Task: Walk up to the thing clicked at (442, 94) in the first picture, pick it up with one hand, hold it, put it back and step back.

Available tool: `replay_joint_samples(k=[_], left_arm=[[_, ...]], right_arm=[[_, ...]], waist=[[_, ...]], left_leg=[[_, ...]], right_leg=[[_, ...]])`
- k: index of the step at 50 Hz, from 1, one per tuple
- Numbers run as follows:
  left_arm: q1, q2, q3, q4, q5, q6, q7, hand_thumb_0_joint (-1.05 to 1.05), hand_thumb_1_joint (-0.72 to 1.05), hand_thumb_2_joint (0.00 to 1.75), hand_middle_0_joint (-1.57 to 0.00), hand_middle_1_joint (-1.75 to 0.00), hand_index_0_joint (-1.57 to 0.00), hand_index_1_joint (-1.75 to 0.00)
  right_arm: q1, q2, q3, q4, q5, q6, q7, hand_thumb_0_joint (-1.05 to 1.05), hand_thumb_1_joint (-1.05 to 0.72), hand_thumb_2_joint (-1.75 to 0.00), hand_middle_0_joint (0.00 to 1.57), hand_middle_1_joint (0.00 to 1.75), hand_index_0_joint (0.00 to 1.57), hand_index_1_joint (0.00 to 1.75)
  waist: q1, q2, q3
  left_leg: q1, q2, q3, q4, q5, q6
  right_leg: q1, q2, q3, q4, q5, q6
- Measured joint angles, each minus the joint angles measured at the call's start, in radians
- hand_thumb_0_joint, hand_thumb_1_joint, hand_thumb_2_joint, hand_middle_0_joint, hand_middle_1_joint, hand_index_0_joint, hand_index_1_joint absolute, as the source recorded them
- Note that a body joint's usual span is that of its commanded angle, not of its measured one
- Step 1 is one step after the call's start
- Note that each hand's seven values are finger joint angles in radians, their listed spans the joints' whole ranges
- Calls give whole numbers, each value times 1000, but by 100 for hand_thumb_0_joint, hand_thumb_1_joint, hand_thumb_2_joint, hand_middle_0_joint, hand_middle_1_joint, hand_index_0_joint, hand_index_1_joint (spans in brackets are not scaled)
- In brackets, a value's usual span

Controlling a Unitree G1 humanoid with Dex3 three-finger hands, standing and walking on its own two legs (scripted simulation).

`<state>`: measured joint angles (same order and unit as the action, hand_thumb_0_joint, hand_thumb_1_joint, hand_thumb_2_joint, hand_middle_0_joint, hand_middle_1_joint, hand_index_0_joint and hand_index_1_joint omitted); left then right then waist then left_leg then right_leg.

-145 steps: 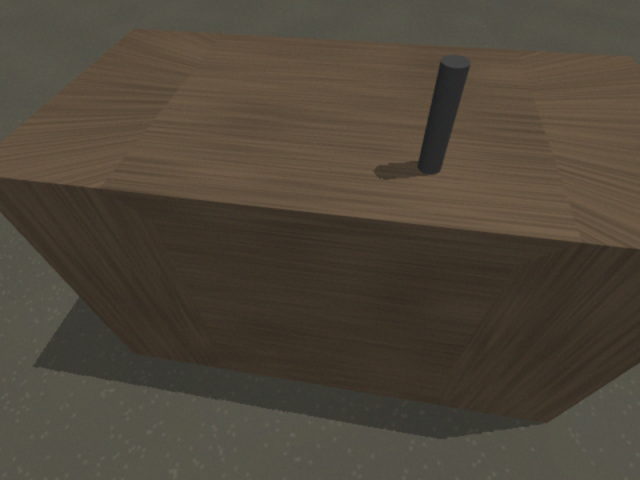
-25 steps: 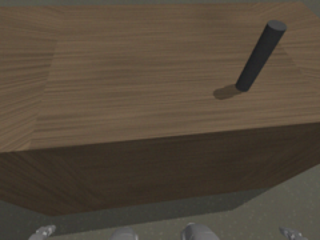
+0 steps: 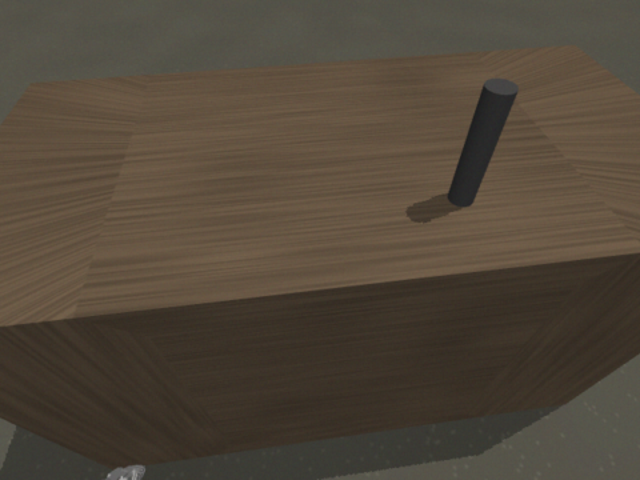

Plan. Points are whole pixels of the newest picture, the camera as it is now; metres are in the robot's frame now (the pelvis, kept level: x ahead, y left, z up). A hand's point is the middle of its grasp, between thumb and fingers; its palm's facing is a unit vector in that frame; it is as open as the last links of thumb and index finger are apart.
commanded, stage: walk up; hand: right
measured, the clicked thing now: (478, 149) +0.52 -0.21 +0.13
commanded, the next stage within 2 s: stand in 0.88 s
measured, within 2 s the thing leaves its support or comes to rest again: neither
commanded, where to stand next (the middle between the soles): +0.07 -0.01 m, yaw +1 degrees
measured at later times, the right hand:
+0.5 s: hand out of the picture +0.10 -0.25 -0.14, palm faces -0.05 +0.93 -0.36, open 7.4 cm
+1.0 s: hand out of the picture +0.10 -0.24 -0.14, palm faces -0.04 +0.94 -0.35, open 7.4 cm
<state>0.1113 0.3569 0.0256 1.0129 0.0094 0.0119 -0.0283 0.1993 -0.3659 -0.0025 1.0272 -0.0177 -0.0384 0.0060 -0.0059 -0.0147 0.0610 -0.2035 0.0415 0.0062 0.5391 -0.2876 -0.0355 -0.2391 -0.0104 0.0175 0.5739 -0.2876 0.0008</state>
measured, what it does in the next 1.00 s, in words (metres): stands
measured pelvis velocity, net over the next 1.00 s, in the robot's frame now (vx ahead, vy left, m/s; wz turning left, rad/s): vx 0.01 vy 0.02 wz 0.02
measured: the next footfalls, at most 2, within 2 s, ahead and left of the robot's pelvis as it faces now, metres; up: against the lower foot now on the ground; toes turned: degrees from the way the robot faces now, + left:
none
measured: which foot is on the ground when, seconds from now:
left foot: down 0.00-1.00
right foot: down 0.00-1.00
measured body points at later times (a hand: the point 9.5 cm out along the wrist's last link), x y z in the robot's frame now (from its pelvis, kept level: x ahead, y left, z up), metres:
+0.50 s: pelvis +0.01 +0.01 +0.01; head +0.02 +0.01 +0.46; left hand +0.10 +0.31 -0.12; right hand +0.11 -0.29 -0.11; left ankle +0.00 +0.15 -0.73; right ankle +0.02 -0.12 -0.73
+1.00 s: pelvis +0.01 +0.02 +0.02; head +0.03 +0.01 +0.47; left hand +0.09 +0.31 -0.12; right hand +0.10 -0.29 -0.12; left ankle +0.00 +0.15 -0.73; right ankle +0.02 -0.12 -0.73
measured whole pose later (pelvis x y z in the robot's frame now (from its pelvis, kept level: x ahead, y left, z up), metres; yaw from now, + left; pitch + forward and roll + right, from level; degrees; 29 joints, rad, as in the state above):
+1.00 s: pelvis +0.01 +0.02 +0.02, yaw +1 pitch -2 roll +0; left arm 0.08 0.34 0.01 1.14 0.01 0.00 -0.01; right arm 0.09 -0.36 -0.01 1.12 -0.01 -0.02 0.00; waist 0.00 0.00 0.06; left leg -0.10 0.03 0.00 0.34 -0.20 -0.02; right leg -0.11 -0.03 0.00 0.33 -0.18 0.03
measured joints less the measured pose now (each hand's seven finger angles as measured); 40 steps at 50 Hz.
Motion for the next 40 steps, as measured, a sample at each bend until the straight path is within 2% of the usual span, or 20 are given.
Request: replay_joint_samples(k=[8,23,40], left_arm=[[-20,-14,-5,49,-1,-5,0,1,90,90,-21,-30,-21,-30],[-43,-12,-2,99,-1,-3,5,1,90,90,-21,-30,-21,-30],[-30,-12,0,120,3,-1,8,1,90,90,-21,-30,-21,-30]], right_arm=[[-42,-22,-3,32,6,-4,-6,0,-90,-90,20,30,21,30],[-96,6,6,63,4,3,-4,0,-90,-90,20,30,21,30],[-93,17,-3,90,2,7,-7,0,-90,-90,20,30,21,30]], waist=[[7,15,2],[15,14,-6],[12,8,-5]], left_leg=[[33,1,-5,-78,39,-3],[70,2,-9,-145,67,2],[92,-13,-6,-184,81,12]], right_leg=[[39,0,-7,-85,40,3],[94,1,-13,-185,84,11],[117,-14,-12,-224,96,23]])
